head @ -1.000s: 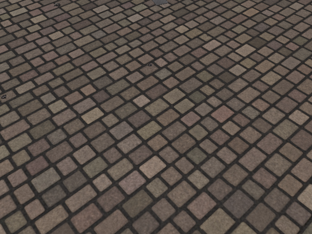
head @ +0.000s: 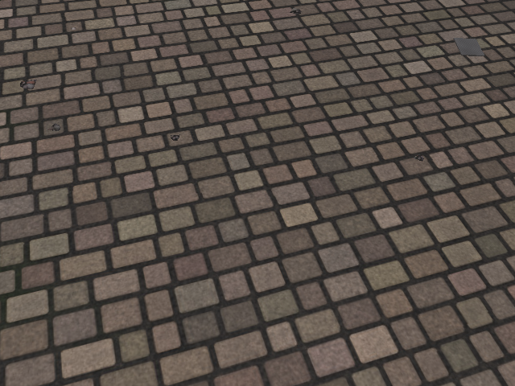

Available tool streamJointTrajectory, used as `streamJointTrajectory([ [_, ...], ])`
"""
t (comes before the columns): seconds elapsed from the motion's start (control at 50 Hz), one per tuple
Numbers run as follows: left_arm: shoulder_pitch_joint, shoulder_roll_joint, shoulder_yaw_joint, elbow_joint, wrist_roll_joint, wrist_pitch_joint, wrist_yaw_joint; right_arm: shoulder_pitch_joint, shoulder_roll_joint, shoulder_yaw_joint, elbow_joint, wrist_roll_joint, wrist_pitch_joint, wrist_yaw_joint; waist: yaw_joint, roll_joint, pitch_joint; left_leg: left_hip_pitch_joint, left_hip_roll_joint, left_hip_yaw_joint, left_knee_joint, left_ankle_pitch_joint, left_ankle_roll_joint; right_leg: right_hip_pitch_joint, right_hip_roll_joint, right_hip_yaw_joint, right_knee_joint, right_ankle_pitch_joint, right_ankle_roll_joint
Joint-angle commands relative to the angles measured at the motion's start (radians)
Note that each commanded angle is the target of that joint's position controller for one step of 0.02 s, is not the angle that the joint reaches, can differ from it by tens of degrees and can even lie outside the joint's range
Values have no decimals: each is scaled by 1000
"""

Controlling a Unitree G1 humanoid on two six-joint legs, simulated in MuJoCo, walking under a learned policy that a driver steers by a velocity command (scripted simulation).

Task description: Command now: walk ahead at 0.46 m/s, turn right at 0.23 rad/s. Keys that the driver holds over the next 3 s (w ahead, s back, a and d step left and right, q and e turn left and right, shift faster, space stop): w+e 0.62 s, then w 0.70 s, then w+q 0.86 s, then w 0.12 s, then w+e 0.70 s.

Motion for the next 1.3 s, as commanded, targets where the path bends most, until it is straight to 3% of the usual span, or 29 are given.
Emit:
streamJointTrajectory([
  [0.02,-2,50,18,-37,3,7,-9,57,-109,-23,-15,6,-36,-8,-12,120,46,69,272,-136,-188,336,62,-190,-18,34,43,84,12],
  [0.12,-197,12,2,-108,6,5,-24,105,-85,-10,23,6,-41,-14,-34,116,94,65,239,5,-195,495,43,-240,-2,-35,-167,237,27],
  [0.2,-331,-8,-19,-165,9,4,-36,162,-112,-10,64,10,-39,-31,-61,110,106,128,263,63,-177,649,30,-158,21,-138,-397,263,-3],
  [0.26,-263,27,-9,-156,11,7,-25,161,-154,-17,78,6,-29,-47,-14,142,29,229,285,106,1,1068,8,-25,100,-193,-444,154,-67],
  [0.3,-93,73,13,-110,14,3,-16,140,-185,-25,71,-3,-10,-53,62,161,-76,217,301,115,281,1142,14,166,149,-180,-478,69,-122],
  [0.32,39,106,32,-70,22,-4,-8,122,-195,-28,61,0,-5,-47,126,137,-142,115,285,126,504,970,12,359,156,-144,-564,77,-158],
  [0.34,135,192,62,-54,28,-2,10,131,-159,-20,31,-1,-9,-37,150,16,-223,-104,222,135,831,477,-3,576,-42,112,-592,-25,-223],
  [0.36,70,275,84,-82,14,9,13,161,-84,-10,-40,18,-17,-15,59,-201,-300,-523,-12,23,1180,-320,-55,810,-299,702,-702,28,-407],
  [0.38,65,242,82,-74,-17,15,15,37,-153,-21,-59,4,-29,-13,97,-1,-241,-634,48,-150,1187,-228,-37,770,-271,659,-773,27,-379],
  [0.42,-30,151,60,-73,-15,9,25,9,-143,-17,-72,14,-49,-9,12,108,-31,-590,130,-140,1005,-93,-38,496,-213,450,-829,185,-295],
  [0.44,-73,120,50,-77,-19,3,29,1,-134,-18,-68,-4,-32,-10,-24,140,4,-529,151,-143,947,-80,-47,402,-139,361,-843,250,-241],
  [0.46,-86,119,46,-82,-20,-7,32,51,-119,-12,-67,-17,-11,-7,-53,83,-10,-470,157,-140,907,-82,-68,346,-132,324,-853,331,-253],
  [0.48,-75,114,44,-77,-24,-18,29,48,-118,-12,-71,-25,7,-5,-60,77,-8,-451,164,-135,875,-92,-85,317,-112,304,-857,393,-253],
  [0.54,-31,151,51,-67,-24,-34,30,-30,-107,-11,-109,-27,30,2,-49,59,9,-484,169,-99,740,-14,-123,275,-56,250,-878,405,-229],
  [0.64,80,154,53,-50,-25,-28,31,-219,-108,-8,-179,-18,34,9,28,7,13,-587,146,-89,510,177,-134,389,-32,265,-863,413,-163],
  [0.76,169,135,38,-20,-8,-33,48,-361,-101,7,-232,-8,15,23,84,-18,27,-555,96,-62,298,225,-79,536,-77,271,-819,566,-142],
  [0.82,109,167,40,-27,-2,-41,57,-241,-141,-8,-204,-4,3,15,8,-37,5,-345,51,-66,203,132,-23,533,-99,259,-735,763,-99],
  [0.84,97,177,41,-26,0,-43,54,-134,-165,-20,-169,-2,-3,6,-38,-31,-46,-217,19,-56,181,93,-4,531,-82,242,-620,880,-84],
  [0.86,82,178,40,-25,-2,-47,48,13,-185,-31,-126,-4,-13,-6,-112,4,-122,-27,36,-64,124,125,23,475,-36,198,-440,852,-67],
  [0.88,94,122,24,-53,-8,-53,41,169,-248,-46,-109,-25,-20,-23,-160,92,-249,210,241,-286,121,-9,71,315,16,162,-171,549,-52],
  [0.9,261,36,10,-42,-41,-47,37,195,-336,-73,-88,-33,-9,-19,-86,346,-350,429,490,-772,24,-46,227,5,205,70,151,-219,-5],
  [0.92,201,128,20,-25,-3,-41,45,126,-242,-60,-93,-3,2,-7,-71,164,-232,310,452,-834,-52,-192,209,-106,140,116,221,-210,-22],
  [0.94,98,133,24,-45,2,-41,38,31,-175,-44,-109,7,1,-2,-54,86,-87,155,408,-658,-72,-181,187,-111,97,113,199,-110,-21],
  [0.96,42,116,18,-61,1,-42,31,-10,-136,-34,-106,0,-4,2,-43,52,-36,64,358,-541,-95,-67,163,-93,67,101,154,-57,-19],
  [1.02,42,79,10,-59,16,-17,12,25,-108,-23,-57,8,-26,2,-5,132,-15,-32,267,-350,-134,170,122,-24,29,66,67,-26,1],
  [1.06,22,64,5,-63,20,-9,6,67,-118,-26,-30,16,-39,5,1,133,-14,-23,260,-303,-152,254,132,-58,15,41,35,-6,14],
  [1.16,-202,39,-14,-132,19,-7,-4,150,-116,-25,21,22,-35,5,-38,119,40,7,220,-207,-203,332,124,-181,-35,-36,-174,153,54],
  [1.22,-312,14,-29,-163,11,-12,-7,198,-125,-26,47,22,-35,3,-66,122,45,25,207,-166,-192,407,106,-136,-21,-72,-344,235,58],
  [1.3,-398,26,-32,-188,5,-18,-1,248,-134,-26,80,13,-29,-5,-87,124,52,117,247,-169,-151,487,107,-103,4,-89,-462,230,32],
])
